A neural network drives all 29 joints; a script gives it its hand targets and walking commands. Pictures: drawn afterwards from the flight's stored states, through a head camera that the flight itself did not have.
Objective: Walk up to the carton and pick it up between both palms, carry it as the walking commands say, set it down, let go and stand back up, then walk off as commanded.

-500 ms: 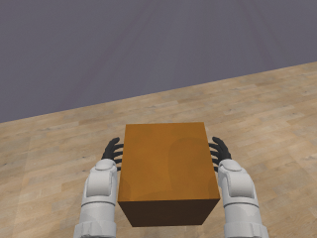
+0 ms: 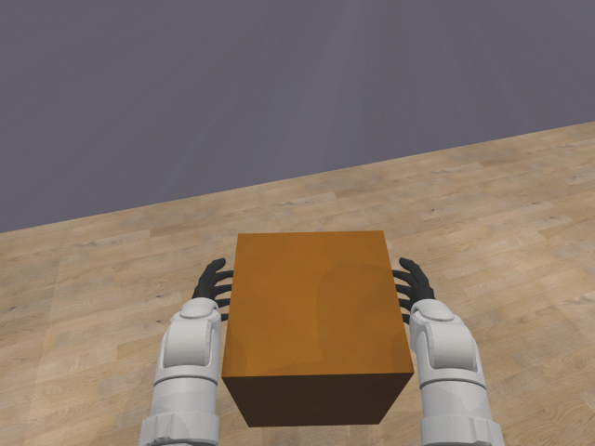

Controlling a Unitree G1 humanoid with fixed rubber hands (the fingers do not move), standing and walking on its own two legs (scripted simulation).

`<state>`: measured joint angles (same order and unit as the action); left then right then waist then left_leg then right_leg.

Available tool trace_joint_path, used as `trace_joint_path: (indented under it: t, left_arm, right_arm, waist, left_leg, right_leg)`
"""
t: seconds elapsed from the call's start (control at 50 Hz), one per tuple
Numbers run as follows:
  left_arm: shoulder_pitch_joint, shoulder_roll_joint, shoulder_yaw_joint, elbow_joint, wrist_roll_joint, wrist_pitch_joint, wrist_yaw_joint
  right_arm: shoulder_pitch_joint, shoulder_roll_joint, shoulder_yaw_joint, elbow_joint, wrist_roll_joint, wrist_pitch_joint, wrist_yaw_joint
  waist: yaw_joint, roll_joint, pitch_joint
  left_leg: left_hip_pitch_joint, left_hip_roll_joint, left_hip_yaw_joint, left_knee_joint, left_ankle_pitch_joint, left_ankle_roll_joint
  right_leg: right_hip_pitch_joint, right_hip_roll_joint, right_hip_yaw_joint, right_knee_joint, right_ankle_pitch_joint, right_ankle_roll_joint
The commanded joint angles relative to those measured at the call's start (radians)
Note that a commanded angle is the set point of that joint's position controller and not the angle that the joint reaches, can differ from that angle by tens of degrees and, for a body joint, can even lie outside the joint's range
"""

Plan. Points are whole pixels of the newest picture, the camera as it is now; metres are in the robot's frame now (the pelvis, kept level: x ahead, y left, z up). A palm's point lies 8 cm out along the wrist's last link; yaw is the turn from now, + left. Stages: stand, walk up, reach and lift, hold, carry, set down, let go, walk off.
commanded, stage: hold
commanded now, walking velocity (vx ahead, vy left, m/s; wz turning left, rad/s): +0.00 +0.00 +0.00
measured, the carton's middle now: (312, 334) +0.29 +0.00 -0.02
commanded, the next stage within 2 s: carry in 0.66 s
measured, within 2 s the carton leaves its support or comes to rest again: neither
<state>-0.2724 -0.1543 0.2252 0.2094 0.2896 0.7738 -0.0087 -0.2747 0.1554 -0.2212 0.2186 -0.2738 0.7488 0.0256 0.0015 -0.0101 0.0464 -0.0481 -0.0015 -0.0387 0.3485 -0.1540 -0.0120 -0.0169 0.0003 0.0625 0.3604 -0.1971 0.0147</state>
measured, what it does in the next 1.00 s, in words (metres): lifts its left foot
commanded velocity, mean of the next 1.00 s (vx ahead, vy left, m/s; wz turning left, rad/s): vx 0.19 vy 0.00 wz -0.23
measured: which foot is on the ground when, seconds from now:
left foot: down 0.00-0.86, up 0.88-1.00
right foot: down 0.00-1.00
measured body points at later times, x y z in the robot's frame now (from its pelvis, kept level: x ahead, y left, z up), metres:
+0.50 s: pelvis +0.00 +0.00 +0.00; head -0.04 +0.00 +0.45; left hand +0.30 +0.15 +0.04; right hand +0.30 -0.15 +0.04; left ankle +0.04 +0.13 -0.75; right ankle +0.01 -0.13 -0.75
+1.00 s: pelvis +0.07 -0.04 +0.00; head +0.04 -0.05 +0.45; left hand +0.37 +0.07 +0.08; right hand +0.33 -0.23 +0.07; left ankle +0.08 +0.11 -0.70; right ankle +0.02 -0.12 -0.75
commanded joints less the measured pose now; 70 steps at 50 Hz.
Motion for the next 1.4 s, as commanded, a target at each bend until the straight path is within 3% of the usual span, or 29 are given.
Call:
trace_joint_path:
  t: [0.0,0.62,0.64,0.68,0.7,0.72,0.74,0.76,0.78,0.82,0.84,0.86,0.88,0.9,0.94,0.98,1.0,1.12,1.16,1.18,1.2,1.22,1.24,1.26,1.28,1.3,1.34,1.38]
  left_arm:
    - [-0.472,-0.894,-0.541,-0.044,-0.263,-0.036,-0.23]
    - [-0.4,-0.877,-0.562,-0.097,-0.275,-0.03,-0.218]
    - [-0.433,-0.891,-0.593,-0.069,-0.279,-0.031,-0.22]
    - [-0.494,-0.893,-0.617,-0.097,-0.315,-0.032,-0.225]
    - [-0.518,-0.897,-0.648,-0.138,-0.335,-0.028,-0.223]
    - [-0.529,-0.906,-0.687,-0.184,-0.361,-0.016,-0.221]
    - [-0.513,-0.901,-0.71,-0.216,-0.387,0.001,-0.22]
    - [-0.485,-0.887,-0.734,-0.245,-0.416,0.019,-0.217]
    - [-0.469,-0.874,-0.754,-0.272,-0.443,0.042,-0.215]
    - [-0.453,-0.859,-0.785,-0.325,-0.5,0.1,-0.215]
    - [-0.43,-0.853,-0.796,-0.338,-0.518,0.132,-0.21]
    - [-0.387,-0.824,-0.789,-0.333,-0.513,0.162,-0.2]
    - [-0.379,-0.811,-0.79,-0.355,-0.517,0.192,-0.193]
    - [-0.391,-0.809,-0.809,-0.417,-0.527,0.22,-0.185]
    - [-0.383,-0.839,-0.831,-0.489,-0.545,0.27,-0.171]
    - [-0.346,-0.842,-0.831,-0.546,-0.56,0.309,-0.164]
    - [-0.321,-0.836,-0.829,-0.56,-0.564,0.33,-0.161]
    - [-0.286,-0.808,-0.826,-0.613,-0.579,0.422,-0.157]
    - [-0.31,-0.804,-0.829,-0.621,-0.588,0.438,-0.156]
    - [-0.323,-0.806,-0.834,-0.626,-0.593,0.446,-0.155]
    - [-0.331,-0.804,-0.842,-0.631,-0.599,0.453,-0.155]
    - [-0.344,-0.799,-0.851,-0.639,-0.608,0.463,-0.158]
    - [-0.348,-0.787,-0.856,-0.636,-0.618,0.468,-0.163]
    - [-0.385,-0.808,-0.848,-0.641,-0.627,0.466,-0.17]
    - [-0.424,-0.842,-0.85,-0.649,-0.636,0.459,-0.175]
    - [-0.444,-0.86,-0.858,-0.647,-0.642,0.453,-0.175]
    - [-0.408,-0.877,-0.866,-0.638,-0.627,0.443,-0.164]
    - [-0.335,-0.876,-0.854,-0.627,-0.59,0.433,-0.146]
  right_arm:
    - [-0.427,0.917,0.508,-0.009,0.228,-0.019,0.203]
    - [-0.363,0.895,0.538,-0.071,0.245,-0.012,0.192]
    - [-0.417,0.9,0.57,-0.072,0.261,-0.008,0.194]
    - [-0.437,0.902,0.582,-0.086,0.273,-0.006,0.193]
    - [-0.436,0.908,0.593,-0.108,0.284,-0.002,0.189]
    - [-0.435,0.92,0.614,-0.146,0.299,0.006,0.179]
    - [-0.416,0.934,0.648,-0.175,0.311,0.022,0.164]
    - [-0.384,0.931,0.682,-0.21,0.323,0.043,0.149]
    - [-0.362,0.917,0.708,-0.247,0.333,0.068,0.135]
    - [-0.333,0.891,0.742,-0.307,0.35,0.13,0.115]
    - [-0.314,0.871,0.75,-0.335,0.364,0.162,0.109]
    - [-0.33,0.859,0.761,-0.376,0.387,0.197,0.111]
    - [-0.35,0.85,0.771,-0.386,0.412,0.228,0.116]
    - [-0.361,0.856,0.783,-0.392,0.44,0.252,0.121]
    - [-0.379,0.867,0.821,-0.468,0.504,0.293,0.124]
    - [-0.364,0.864,0.851,-0.531,0.537,0.331,0.115]
    - [-0.344,0.855,0.856,-0.55,0.541,0.351,0.109]
    - [-0.303,0.837,0.837,-0.604,0.55,0.437,0.098]
    - [-0.289,0.837,0.826,-0.603,0.547,0.453,0.097]
    - [-0.262,0.836,0.813,-0.59,0.542,0.459,0.097]
    - [-0.234,0.824,0.792,-0.577,0.529,0.462,0.096]
    - [-0.199,0.817,0.767,-0.554,0.509,0.466,0.092]
    - [-0.222,0.831,0.763,-0.541,0.5,0.466,0.088]
    - [-0.25,0.867,0.774,-0.561,0.504,0.461,0.087]
    - [-0.302,0.893,0.789,-0.595,0.517,0.454,0.089]
    - [-0.336,0.909,0.805,-0.621,0.531,0.45,0.093]
    - [-0.314,0.921,0.816,-0.628,0.556,0.447,0.103]
    - [-0.282,0.906,0.827,-0.626,0.571,0.446,0.115]
  waist:
    - [-0.001,0.009,-0.196]
    - [0.001,0.006,-0.192]
    - [-0.001,0.038,-0.21]
    - [-0.007,0.07,-0.215]
    - [-0.015,0.105,-0.212]
    - [-0.017,0.17,-0.233]
    - [-0.012,0.202,-0.279]
    - [-0.003,0.17,-0.316]
    - [0.001,0.147,-0.346]
    - [0.015,0.119,-0.352]
    - [0.017,0.052,-0.34]
    - [0.026,-0.181,-0.322]
    - [0.043,-0.246,-0.239]
    - [0.038,-0.142,-0.211]
    - [0.028,-0.085,-0.264]
    - [0.024,-0.116,-0.32]
    - [0.023,-0.136,-0.33]
    - [0.029,-0.15,-0.315]
    - [0.011,-0.129,-0.323]
    - [-0.008,-0.085,-0.358]
    - [-0.029,0.018,-0.416]
    - [-0.038,0.284,-0.477]
    - [-0.005,0.281,-0.439]
    - [-0.007,0.188,-0.418]
    - [-0.014,0.118,-0.373]
    - [-0.015,0.093,-0.341]
    - [-0.023,0.132,-0.322]
    - [-0.023,0.172,-0.321]
  left_leg:
    - [0.091,-0.093,-0.011,-0.047,0.047,0.006]
    - [0.107,-0.094,-0.018,-0.043,0.101,0.004]
    - [-0.032,0.106,0.005,0.019,-0.09,0.017]
    - [-0.108,0.137,-0.07,-0.077,-0.487,0.018]
    - [-0.088,0.167,-0.119,-0.115,-0.608,0.035]
    - [-0.051,0.23,-0.2,-0.167,-0.631,0.068]
    - [-0.056,0.295,-0.252,-0.19,-0.539,0.113]
    - [-0.067,0.32,-0.236,-0.199,-0.47,0.138]
    - [-0.09,0.315,-0.176,-0.182,-0.454,0.136]
    - [-0.245,0.243,-0.017,-0.061,-0.482,0.079]
    - [-0.344,0.178,0.072,0.069,-0.489,0.037]
    - [-0.525,0.079,0.183,0.359,-0.434,-0.032]
    - [-0.734,0.03,0.162,0.475,-0.402,-0.059]
    - [-0.769,0.073,0.079,0.539,-0.338,-0.053]
    - [-0.762,0.102,0.059,0.512,-0.256,-0.053]
    - [-0.678,0.085,0.108,0.436,-0.185,-0.061]
    - [-0.655,0.073,0.122,0.403,-0.167,-0.061]
    - [-0.51,0.028,0.179,0.202,-0.077,-0.051]
    - [-0.307,0.004,0.217,0.092,-0.027,-0.045]
    - [-0.077,0.017,0.202,0.044,-0.022,-0.03]
    - [0.182,0.133,0.071,0.007,-0.109,0.003]
    - [0.356,0.457,-0.353,-0.119,-0.418,0.09]
    - [0.275,0.59,-0.564,-0.204,-0.47,0.192]
    - [0.201,0.559,-0.496,-0.164,-0.409,0.221]
    - [0.133,0.501,-0.356,-0.165,-0.33,0.196]
    - [0.085,0.461,-0.229,-0.181,-0.294,0.152]
    - [0.071,0.419,-0.045,-0.197,-0.149,0.103]
    - [0.108,0.392,0.082,-0.174,0.02,0.079]
  right_leg:
    - [-0.056,0.091,0.005,-0.077,0.066,-0.022]
    - [-0.036,0.09,0.009,-0.076,0.12,-0.02]
    - [-0.21,-0.087,0.015,0.006,-0.045,-0.032]
    - [-0.314,-0.063,0.036,0.012,-0.358,-0.035]
    - [-0.402,-0.036,0.01,0.086,-0.413,-0.029]
    - [-0.457,0.002,-0.056,0.223,-0.325,-0.018]
    - [-0.446,0.001,-0.097,0.336,-0.231,-0.021]
    - [-0.432,-0.02,-0.105,0.32,-0.223,-0.032]
    - [-0.381,-0.023,-0.119,0.25,-0.239,-0.047]
    - [-0.159,0.012,-0.149,0.051,-0.2,-0.075]
    - [-0.067,-0.021,-0.074,-0.019,-0.233,-0.086]
    - [-0.023,-0.226,0.32,-0.165,-0.502,-0.166]
    - [0.035,-0.349,0.56,-0.245,-0.498,-0.237]
    - [0.022,-0.364,0.544,-0.243,-0.422,-0.257]
    - [0.041,-0.305,0.398,-0.202,-0.226,-0.234]
    - [0.043,-0.234,0.259,-0.19,-0.083,-0.205]
    - [0.047,-0.219,0.233,-0.182,-0.031,-0.204]
    - [-0.019,-0.191,0.182,-0.113,0.123,-0.208]
    - [-0.14,-0.16,0.13,-0.023,0.127,-0.187]
    - [-0.288,-0.127,0.089,0.071,0.075,-0.154]
    - [-0.492,-0.073,0.034,0.246,-0.065,-0.106]
    - [-0.715,0.037,-0.099,0.569,-0.324,-0.051]
    - [-0.801,0.012,-0.099,0.728,-0.335,-0.055]
    - [-0.781,-0.07,-0.037,0.771,-0.274,-0.067]
    - [-0.77,-0.095,-0.038,0.759,-0.223,-0.066]
    - [-0.748,-0.107,-0.044,0.708,-0.195,-0.059]
    - [-0.708,-0.093,-0.096,0.588,-0.143,-0.047]
    - [-0.683,-0.08,-0.145,0.477,-0.079,-0.045]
